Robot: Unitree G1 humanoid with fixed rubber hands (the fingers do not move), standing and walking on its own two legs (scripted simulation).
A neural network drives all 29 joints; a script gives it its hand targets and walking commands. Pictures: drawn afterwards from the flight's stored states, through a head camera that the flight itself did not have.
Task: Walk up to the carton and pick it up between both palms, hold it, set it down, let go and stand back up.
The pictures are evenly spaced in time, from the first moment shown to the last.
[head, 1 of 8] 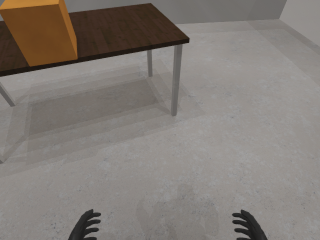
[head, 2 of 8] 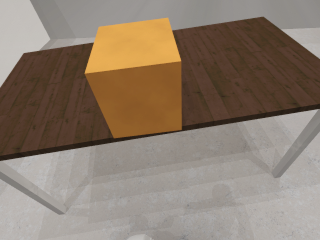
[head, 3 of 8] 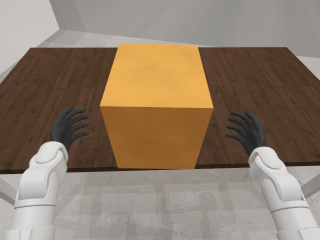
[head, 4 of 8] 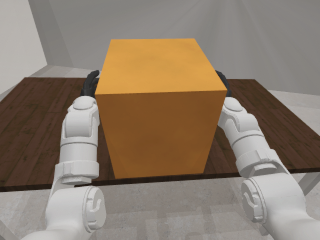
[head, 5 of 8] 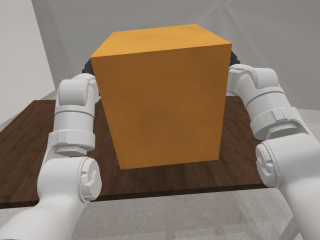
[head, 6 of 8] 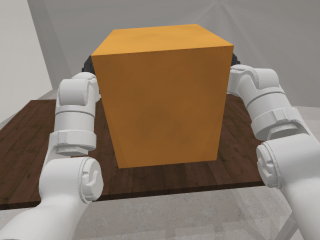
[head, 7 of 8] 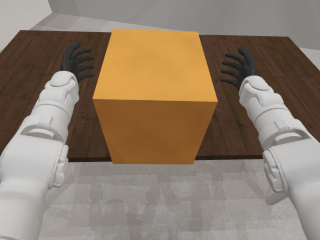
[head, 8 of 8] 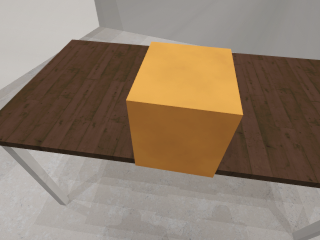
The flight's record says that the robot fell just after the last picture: no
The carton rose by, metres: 0.24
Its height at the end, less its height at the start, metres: +0.00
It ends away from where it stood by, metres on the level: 0.02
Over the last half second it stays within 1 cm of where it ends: yes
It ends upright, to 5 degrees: yes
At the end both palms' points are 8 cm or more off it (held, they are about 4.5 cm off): yes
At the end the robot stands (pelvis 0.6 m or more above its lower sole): yes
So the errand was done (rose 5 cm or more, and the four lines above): yes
